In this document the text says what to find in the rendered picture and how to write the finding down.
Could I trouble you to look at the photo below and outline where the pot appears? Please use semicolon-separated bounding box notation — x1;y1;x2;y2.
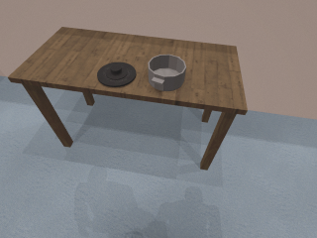
148;55;186;91

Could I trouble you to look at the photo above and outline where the knob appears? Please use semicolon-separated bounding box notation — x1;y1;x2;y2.
110;64;122;74

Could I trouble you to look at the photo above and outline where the table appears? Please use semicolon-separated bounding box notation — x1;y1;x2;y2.
8;27;248;171

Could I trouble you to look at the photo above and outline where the lid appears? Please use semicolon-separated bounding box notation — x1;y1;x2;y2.
97;61;137;87

